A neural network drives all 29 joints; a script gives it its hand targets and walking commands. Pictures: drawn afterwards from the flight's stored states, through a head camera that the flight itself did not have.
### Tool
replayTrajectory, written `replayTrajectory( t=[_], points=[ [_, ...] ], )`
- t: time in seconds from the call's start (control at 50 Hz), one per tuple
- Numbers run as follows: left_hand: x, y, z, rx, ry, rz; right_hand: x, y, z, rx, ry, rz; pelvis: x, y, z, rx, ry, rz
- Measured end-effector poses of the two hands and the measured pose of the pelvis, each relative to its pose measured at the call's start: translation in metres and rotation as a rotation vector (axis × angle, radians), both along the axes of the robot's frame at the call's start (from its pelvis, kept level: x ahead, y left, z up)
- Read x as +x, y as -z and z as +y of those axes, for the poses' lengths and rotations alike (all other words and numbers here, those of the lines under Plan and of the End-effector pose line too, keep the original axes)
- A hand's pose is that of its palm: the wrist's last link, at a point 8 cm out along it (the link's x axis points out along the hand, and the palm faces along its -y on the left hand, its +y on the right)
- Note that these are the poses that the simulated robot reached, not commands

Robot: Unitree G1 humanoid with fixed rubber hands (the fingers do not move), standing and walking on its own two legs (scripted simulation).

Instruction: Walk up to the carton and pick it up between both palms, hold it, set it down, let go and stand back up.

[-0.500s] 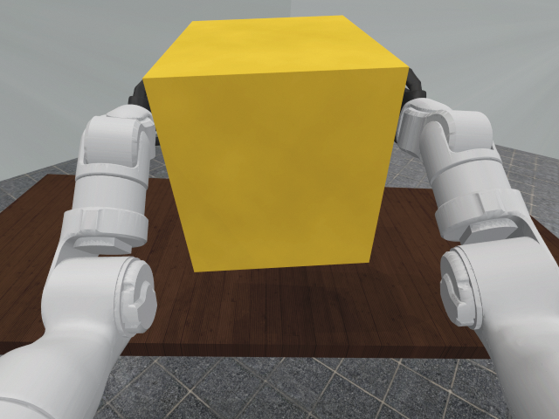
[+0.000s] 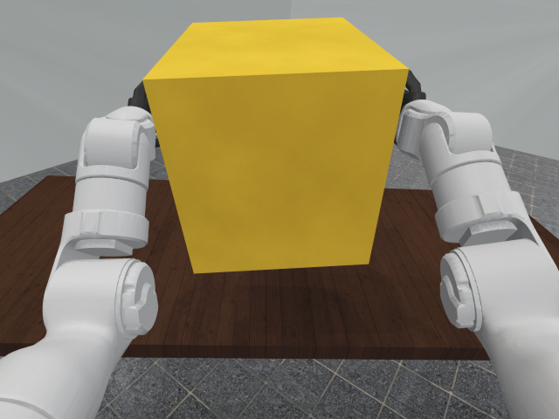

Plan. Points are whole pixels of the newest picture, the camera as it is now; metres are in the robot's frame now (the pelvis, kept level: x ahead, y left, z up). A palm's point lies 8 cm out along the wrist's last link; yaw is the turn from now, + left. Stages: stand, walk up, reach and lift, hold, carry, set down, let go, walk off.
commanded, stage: hold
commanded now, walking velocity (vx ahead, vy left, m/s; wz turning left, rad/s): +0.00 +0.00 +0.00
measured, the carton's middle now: (274, 134) +0.44 -0.01 +0.29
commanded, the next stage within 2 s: none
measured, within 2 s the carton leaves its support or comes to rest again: neither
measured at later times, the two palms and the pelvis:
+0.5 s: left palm (142, 123) +0.37 +0.17 +0.32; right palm (409, 117) +0.35 -0.18 +0.35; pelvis +0.00 +0.00 +0.00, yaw +0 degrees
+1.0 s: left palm (140, 123) +0.37 +0.17 +0.32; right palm (407, 116) +0.35 -0.17 +0.35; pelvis +0.00 +0.00 +0.00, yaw +0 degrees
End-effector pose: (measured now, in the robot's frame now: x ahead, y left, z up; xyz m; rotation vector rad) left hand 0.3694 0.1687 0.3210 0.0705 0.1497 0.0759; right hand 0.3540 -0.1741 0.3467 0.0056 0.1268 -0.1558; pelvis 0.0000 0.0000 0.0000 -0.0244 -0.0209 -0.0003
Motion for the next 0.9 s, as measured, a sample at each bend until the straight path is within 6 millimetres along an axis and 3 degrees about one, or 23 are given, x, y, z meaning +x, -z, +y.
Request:
replayTrajectory(
  t=[0.9],
  points=[
    [0.0002, -0.0033, 0.0016, 0.004, 0.003, 0.001, -0.0001, -0.0040, 0.0016, 0.001, 0.002, 0.002, -0.0010, 0.0000, -0.0003, 0.000, -0.006, 0.006]
  ],
)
